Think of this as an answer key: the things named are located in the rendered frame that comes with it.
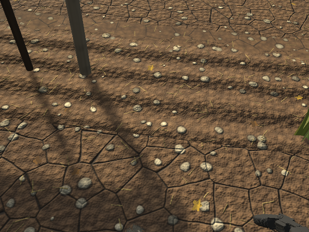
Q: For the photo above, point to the right robot hand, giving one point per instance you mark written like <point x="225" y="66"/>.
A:
<point x="280" y="223"/>

